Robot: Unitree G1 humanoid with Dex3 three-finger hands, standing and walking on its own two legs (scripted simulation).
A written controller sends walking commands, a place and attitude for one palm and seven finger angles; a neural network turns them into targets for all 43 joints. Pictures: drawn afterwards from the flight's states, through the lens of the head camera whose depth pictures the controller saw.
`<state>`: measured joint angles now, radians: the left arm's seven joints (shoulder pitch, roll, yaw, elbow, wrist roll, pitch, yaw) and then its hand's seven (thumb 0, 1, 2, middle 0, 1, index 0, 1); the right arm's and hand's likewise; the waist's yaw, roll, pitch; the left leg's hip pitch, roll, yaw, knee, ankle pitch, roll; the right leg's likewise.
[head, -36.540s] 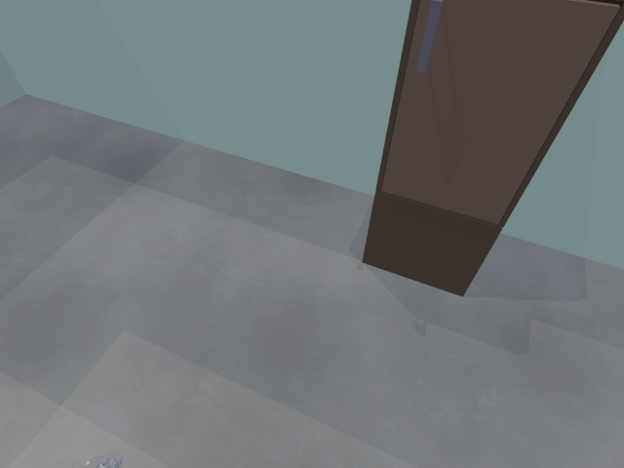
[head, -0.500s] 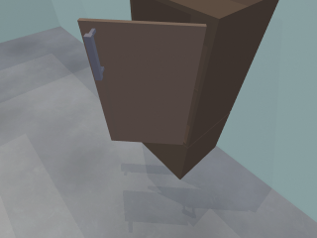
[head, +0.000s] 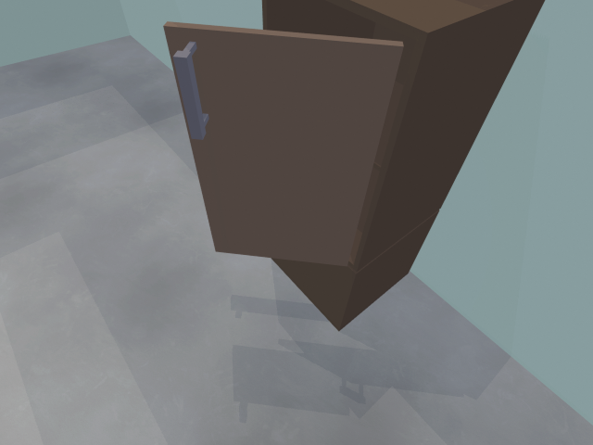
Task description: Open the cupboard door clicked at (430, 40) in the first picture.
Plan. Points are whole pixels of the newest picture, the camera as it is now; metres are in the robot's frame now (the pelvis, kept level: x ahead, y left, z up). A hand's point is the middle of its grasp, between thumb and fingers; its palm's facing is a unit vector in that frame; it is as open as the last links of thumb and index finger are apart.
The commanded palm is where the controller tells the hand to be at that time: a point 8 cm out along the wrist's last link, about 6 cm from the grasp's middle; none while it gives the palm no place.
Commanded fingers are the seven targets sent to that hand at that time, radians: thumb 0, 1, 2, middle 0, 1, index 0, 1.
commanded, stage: look again from close up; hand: left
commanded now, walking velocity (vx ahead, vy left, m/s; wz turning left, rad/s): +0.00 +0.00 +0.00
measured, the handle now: (194, 92) +0.61 +0.22 +0.15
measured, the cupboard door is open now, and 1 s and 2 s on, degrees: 44 44 44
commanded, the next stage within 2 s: shuffle to correct the standing spot in 0.50 s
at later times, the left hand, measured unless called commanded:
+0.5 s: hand out of the picture +0.02 +0.18 -0.18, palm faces +0.03 -0.98 -0.20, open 7.4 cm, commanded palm none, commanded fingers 0.00 0.90 0.90 -0.20 -0.30 -0.20 -0.30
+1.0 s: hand out of the picture +0.00 +0.18 -0.19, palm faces +0.04 -0.99 -0.17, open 7.4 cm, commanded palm none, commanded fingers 0.00 0.90 0.90 -0.20 -0.30 -0.20 -0.30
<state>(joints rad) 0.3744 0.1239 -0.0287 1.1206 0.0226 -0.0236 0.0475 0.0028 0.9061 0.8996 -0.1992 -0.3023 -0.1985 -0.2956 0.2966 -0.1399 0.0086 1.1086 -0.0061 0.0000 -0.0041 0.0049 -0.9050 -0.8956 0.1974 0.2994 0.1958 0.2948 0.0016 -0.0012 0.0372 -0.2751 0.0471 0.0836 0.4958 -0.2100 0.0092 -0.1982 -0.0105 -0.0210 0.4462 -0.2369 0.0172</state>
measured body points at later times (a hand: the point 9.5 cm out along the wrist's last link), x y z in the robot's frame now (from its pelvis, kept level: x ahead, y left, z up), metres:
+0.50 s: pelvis +0.00 +0.00 +0.00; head -0.01 +0.01 +0.45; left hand +0.01 +0.23 -0.16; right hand +0.04 -0.23 -0.15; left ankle +0.03 +0.11 -0.74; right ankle +0.00 -0.13 -0.74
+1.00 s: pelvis +0.04 +0.01 -0.01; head +0.04 +0.03 +0.44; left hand +0.00 +0.24 -0.17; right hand +0.02 -0.21 -0.16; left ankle +0.03 +0.11 -0.74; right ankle +0.00 -0.13 -0.74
